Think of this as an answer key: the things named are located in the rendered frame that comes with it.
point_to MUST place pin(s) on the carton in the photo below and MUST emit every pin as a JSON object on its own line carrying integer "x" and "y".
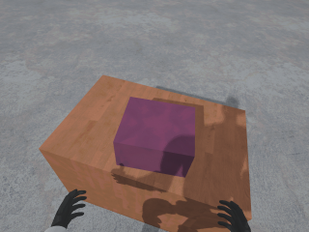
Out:
{"x": 156, "y": 136}

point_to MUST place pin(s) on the right robot hand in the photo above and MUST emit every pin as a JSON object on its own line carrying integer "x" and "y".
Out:
{"x": 237, "y": 218}

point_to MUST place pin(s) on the left robot hand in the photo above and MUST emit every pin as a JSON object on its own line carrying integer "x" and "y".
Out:
{"x": 64, "y": 214}

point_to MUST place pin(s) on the pedestal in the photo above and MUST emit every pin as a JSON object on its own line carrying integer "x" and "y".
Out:
{"x": 81, "y": 153}

